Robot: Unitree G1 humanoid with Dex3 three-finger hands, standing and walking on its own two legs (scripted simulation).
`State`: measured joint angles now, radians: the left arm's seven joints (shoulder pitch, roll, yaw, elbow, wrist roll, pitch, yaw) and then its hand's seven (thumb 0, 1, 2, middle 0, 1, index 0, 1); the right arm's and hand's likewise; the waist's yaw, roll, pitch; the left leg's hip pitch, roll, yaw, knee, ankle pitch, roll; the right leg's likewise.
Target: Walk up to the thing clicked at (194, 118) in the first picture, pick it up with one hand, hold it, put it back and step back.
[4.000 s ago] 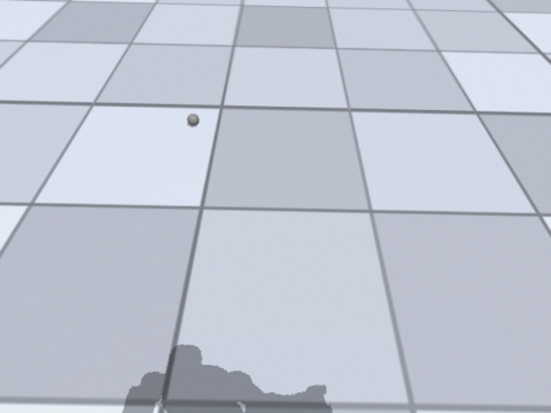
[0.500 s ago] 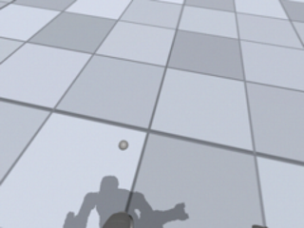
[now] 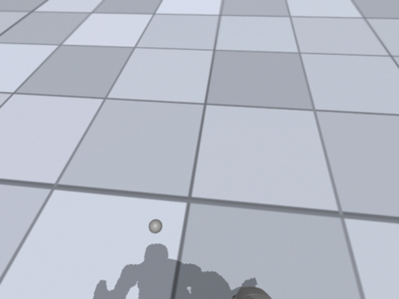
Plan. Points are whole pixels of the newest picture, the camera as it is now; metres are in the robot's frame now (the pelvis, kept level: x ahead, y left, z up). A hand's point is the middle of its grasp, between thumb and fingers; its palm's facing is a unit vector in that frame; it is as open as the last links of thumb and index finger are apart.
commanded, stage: walk up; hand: left
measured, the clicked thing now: (155, 226) +0.54 +0.25 -0.73
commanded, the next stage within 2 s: none
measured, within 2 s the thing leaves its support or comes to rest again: neither
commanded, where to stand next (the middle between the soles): +0.18 +0.01 m, yaw +1 degrees
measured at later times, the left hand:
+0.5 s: hand out of the picture +0.15 +0.29 -0.16, palm faces +0.00 -0.94 -0.34, open 7.4 cm
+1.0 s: hand (78, 298) +0.15 +0.28 -0.14, palm faces -0.02 -0.93 -0.36, open 7.4 cm
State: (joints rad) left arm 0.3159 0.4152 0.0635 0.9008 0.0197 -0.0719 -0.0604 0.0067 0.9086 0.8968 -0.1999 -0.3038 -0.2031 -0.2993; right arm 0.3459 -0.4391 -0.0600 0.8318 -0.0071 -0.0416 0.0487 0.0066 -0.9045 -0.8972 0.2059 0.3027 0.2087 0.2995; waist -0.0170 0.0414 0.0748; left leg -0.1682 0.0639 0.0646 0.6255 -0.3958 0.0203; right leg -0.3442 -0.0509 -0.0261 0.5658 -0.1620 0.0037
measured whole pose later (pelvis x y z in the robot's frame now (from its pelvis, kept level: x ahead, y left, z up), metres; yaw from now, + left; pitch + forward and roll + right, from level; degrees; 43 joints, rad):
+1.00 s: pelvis +0.10 +0.02 +0.01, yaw +0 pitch -3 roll -1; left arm 0.19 0.36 0.00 1.10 0.01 -0.03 -0.01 0.01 0.91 0.90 -0.20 -0.30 -0.20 -0.30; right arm 0.11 -0.36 0.00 1.09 0.00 0.00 0.03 0.01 -0.91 -0.90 0.20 0.30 0.21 0.30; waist 0.01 0.04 0.06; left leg -0.27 0.04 0.02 0.46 -0.13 0.00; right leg -0.12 -0.01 -0.02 0.46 -0.28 0.02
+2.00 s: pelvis +0.13 +0.02 +0.02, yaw +0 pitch -2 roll +0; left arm 0.10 0.34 0.00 1.16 0.01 -0.01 -0.01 0.01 0.91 0.90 -0.20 -0.30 -0.20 -0.30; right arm 0.06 -0.34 -0.01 1.16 0.00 -0.01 0.01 0.01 -0.91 -0.90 0.20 0.30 0.21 0.30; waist 0.00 0.00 0.05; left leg -0.19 0.02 0.03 0.34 -0.11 0.00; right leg -0.02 -0.03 -0.01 0.29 -0.23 0.03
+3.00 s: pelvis +0.25 -0.01 +0.00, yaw +0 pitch -3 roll +2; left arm 0.07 0.33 0.02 0.85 0.02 0.02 0.01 0.00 0.91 0.90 -0.20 -0.30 -0.21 -0.30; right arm 0.08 -0.39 -0.05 0.85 0.03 0.08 -0.03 0.00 -0.91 -0.90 0.20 0.30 0.21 0.30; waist 0.00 0.05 0.25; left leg -0.41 -0.10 -0.12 1.22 -0.60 0.01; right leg -0.39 -0.01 -0.01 0.61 -0.16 -0.04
